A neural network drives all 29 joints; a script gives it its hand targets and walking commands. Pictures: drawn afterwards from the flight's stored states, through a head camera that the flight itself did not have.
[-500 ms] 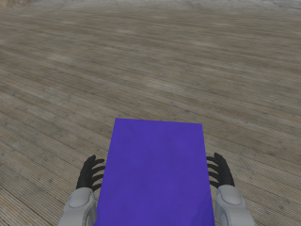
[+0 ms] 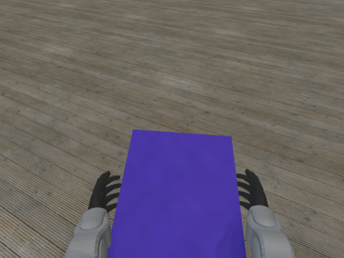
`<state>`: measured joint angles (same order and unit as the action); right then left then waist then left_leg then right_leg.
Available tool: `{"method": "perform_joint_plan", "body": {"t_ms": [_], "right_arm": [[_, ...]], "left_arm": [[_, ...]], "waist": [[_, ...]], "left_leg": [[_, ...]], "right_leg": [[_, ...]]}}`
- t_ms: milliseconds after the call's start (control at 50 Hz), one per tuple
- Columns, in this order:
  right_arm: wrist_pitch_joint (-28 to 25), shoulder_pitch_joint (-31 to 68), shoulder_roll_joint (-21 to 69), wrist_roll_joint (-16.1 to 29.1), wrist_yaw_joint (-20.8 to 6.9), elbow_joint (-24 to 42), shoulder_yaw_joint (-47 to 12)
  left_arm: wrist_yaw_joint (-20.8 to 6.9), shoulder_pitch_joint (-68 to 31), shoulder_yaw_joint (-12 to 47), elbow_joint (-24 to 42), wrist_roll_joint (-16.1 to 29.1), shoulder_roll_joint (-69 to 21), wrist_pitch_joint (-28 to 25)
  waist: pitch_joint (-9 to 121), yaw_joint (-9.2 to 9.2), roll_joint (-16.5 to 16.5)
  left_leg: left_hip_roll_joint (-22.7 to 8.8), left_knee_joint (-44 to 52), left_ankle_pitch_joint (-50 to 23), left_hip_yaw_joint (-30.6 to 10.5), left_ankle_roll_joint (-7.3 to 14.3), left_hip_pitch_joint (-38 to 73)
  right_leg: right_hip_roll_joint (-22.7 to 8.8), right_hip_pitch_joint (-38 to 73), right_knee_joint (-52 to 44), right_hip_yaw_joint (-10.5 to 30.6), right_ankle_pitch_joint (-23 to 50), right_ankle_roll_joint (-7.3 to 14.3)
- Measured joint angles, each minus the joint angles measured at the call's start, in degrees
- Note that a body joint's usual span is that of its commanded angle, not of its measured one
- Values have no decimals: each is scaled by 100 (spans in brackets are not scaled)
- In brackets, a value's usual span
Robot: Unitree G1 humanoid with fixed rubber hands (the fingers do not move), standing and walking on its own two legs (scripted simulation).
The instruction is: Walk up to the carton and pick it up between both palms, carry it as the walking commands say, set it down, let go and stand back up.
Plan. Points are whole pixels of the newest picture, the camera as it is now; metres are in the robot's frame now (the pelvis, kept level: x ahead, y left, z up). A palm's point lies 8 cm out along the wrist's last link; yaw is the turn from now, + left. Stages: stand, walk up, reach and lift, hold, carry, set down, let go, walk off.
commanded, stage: carry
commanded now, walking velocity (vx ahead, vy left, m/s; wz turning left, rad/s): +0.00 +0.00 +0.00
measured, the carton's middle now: (177, 200) +0.29 +0.00 -0.02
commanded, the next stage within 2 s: hold in 0.40 s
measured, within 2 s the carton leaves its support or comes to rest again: neither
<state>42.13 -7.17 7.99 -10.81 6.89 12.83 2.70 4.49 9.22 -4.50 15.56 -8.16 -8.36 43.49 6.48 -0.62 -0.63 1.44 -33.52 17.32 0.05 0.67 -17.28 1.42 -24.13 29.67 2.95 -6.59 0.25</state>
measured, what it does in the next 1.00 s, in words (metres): shifts its weight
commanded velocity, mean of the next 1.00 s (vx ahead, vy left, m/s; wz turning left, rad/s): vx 0.00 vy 0.00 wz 0.00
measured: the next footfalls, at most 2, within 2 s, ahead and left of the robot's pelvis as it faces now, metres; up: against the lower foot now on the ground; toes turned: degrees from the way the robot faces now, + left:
none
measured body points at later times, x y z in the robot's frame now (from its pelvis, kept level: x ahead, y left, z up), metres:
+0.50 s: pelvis +0.00 +0.00 +0.00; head -0.03 -0.01 +0.45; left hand +0.25 +0.18 +0.03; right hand +0.26 -0.16 +0.02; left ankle +0.00 +0.11 -0.73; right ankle +0.10 -0.11 -0.73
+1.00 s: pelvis +0.05 +0.00 +0.02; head +0.01 -0.01 +0.47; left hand +0.32 +0.17 +0.02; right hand +0.33 -0.17 +0.03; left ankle +0.00 +0.11 -0.73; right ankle +0.10 -0.11 -0.73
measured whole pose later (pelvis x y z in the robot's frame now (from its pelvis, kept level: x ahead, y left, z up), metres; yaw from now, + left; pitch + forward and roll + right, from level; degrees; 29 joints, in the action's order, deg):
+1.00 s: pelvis +0.05 +0.00 +0.02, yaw +4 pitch -3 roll -1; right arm 38.5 7.4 7.4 -13.7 7.6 -13.0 9.9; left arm 1.4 -5.5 -12.4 -14.3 -11.4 -7.3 36.8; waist 3.5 -4.0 2.5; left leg 0.9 -19.5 14.4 -4.8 0.5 -2.2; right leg 1.5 -7.8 16.2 -0.5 -5.6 0.7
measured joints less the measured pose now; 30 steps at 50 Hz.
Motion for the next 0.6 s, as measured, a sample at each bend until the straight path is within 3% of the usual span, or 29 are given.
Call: {"method": "perform_joint_plan", "body": {"t_ms": [420,480,540,600], "right_arm": [[394,268,-29,57,44,-117,-4],[43,644,-64,15,62,-996,241],[-64,961,-75,70,372,-1539,307],[-95,1483,-52,88,503,-2140,505]], "left_arm": [[30,-205,-143,-25,63,22,345],[-156,-737,-287,-1212,-188,98,-145],[-142,-1107,-465,-1915,-182,116,-366],[-127,-1586,-792,-2623,-163,111,-544]], "waist": [[-90,35,18],[-433,87,158],[-606,31,261],[-567,-19,328]], "left_leg": [[65,-87,27,6,41,-29],[76,70,-7,-41,125,390],[117,92,-11,-123,110,596],[130,63,42,-192,111,663]], "right_leg": [[-63,-60,169,5,-76,-34],[-65,381,11,-17,-110,-34],[-97,617,-15,-54,-89,-65],[-99,706,16,-96,-183,-60]]}}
